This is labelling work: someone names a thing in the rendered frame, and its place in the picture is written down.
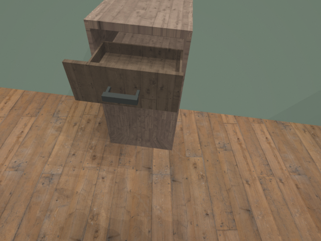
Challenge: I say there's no drawer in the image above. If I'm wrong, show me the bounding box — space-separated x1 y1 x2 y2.
62 41 184 112

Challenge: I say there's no cabinet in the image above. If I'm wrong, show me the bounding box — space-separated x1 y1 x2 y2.
84 0 193 150

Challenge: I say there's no handle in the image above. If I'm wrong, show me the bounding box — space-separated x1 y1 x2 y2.
101 86 140 105

